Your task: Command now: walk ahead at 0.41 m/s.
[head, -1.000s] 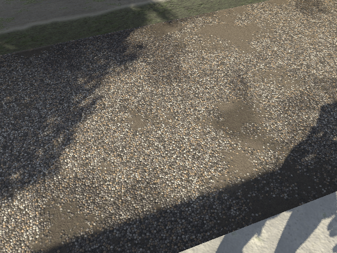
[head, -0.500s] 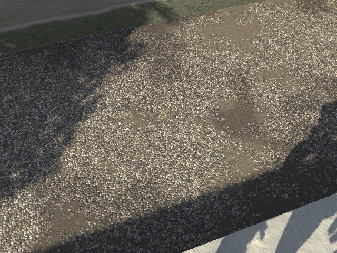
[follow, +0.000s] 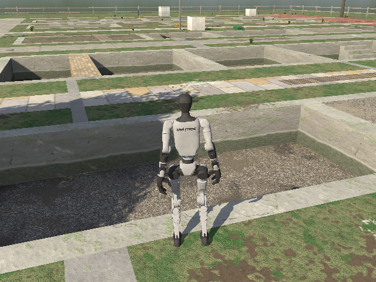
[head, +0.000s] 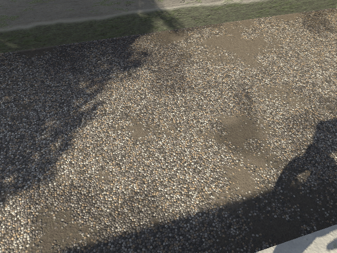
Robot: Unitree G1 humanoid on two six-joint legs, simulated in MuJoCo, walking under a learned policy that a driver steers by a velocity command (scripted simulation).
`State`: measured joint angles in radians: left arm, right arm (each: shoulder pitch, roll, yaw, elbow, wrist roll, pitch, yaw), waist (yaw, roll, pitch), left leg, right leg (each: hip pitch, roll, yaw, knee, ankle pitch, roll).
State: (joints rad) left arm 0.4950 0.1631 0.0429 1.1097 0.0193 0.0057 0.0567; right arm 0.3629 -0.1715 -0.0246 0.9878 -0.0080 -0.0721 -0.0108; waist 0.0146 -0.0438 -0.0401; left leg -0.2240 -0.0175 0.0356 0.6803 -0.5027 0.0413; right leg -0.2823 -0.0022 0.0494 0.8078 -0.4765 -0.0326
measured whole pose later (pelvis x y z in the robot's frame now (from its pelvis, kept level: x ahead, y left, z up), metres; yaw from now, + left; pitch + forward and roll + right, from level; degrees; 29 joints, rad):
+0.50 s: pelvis +0.10 +0.00 +0.01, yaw +1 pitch -1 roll -1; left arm 0.29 0.21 0.01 0.92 0.01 -0.06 0.01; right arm 0.20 -0.18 0.01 0.88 -0.03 0.05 -0.03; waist 0.01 0.00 0.02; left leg -0.43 0.00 -0.02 0.95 -0.40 0.00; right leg -0.36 0.04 -0.10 0.59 -0.21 -0.08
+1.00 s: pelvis +0.13 +0.00 +0.02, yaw +1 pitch -2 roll +1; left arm 0.06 0.21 -0.04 0.72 0.02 0.06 0.03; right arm 0.22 -0.20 0.04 0.73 -0.01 0.04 0.02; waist -0.04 0.00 0.00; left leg -0.18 -0.04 0.03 0.51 -0.30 0.03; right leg -0.29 0.01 0.04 0.56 -0.23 -0.01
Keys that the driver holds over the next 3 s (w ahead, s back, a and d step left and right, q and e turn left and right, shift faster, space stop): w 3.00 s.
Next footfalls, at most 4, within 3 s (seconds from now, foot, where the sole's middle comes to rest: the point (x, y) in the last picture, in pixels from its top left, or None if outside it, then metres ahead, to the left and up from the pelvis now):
0.28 right None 0.21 -0.08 -0.75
0.60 left None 0.15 0.11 -0.75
0.94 right None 0.21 -0.11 -0.75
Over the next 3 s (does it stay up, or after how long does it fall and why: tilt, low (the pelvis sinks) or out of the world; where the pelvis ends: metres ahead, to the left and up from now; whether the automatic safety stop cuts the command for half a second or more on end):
stays up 0.17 -0.01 0.00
